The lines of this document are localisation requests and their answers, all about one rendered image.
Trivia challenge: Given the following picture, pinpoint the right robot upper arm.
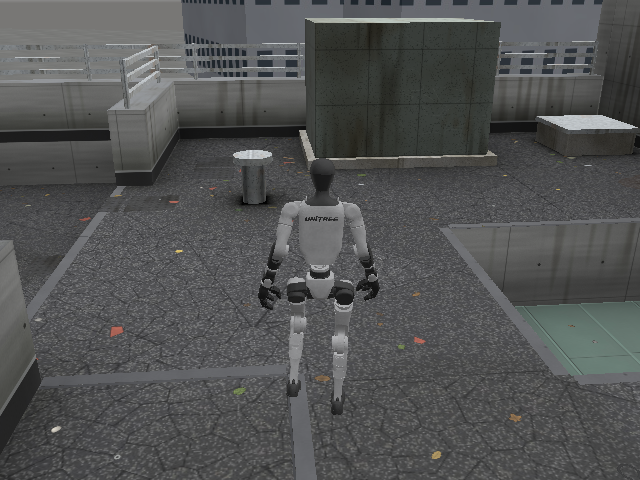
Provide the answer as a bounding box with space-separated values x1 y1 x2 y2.
342 202 369 258

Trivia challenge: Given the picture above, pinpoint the left robot upper arm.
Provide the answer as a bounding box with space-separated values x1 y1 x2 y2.
273 201 301 257

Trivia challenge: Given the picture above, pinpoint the right robot forearm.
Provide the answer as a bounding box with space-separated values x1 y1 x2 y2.
359 242 378 282

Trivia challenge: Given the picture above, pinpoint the left robot foot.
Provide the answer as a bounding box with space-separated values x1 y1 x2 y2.
286 379 301 397

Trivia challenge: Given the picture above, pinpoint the left robot forearm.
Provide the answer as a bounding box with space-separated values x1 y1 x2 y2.
261 241 283 288

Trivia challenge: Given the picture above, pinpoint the robot torso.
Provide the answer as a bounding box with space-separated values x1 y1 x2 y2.
298 196 345 300

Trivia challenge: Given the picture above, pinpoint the robot left hand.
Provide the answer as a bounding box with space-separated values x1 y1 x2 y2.
258 284 281 310

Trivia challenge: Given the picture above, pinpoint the robot right hand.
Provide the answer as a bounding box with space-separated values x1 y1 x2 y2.
356 278 380 301

